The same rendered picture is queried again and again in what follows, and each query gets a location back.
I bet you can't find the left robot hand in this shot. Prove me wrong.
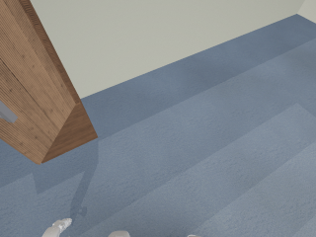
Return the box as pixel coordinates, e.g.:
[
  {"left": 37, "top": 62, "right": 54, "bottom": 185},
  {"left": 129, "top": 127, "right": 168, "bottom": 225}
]
[{"left": 41, "top": 218, "right": 72, "bottom": 237}]

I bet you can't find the handle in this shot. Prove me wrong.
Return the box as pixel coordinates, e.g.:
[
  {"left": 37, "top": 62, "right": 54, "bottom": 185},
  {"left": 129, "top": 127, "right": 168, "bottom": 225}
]
[{"left": 0, "top": 101, "right": 18, "bottom": 123}]

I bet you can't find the cupboard door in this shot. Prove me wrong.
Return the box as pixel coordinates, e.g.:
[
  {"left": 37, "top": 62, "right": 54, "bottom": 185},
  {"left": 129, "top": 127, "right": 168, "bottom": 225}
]
[{"left": 0, "top": 0, "right": 76, "bottom": 165}]

